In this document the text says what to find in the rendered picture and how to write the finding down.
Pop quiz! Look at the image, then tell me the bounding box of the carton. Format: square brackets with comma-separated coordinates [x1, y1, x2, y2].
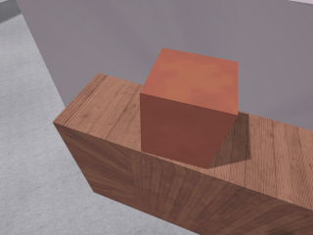
[140, 47, 239, 169]

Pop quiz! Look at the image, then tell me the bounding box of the pedestal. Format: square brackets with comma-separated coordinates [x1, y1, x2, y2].
[52, 73, 313, 235]

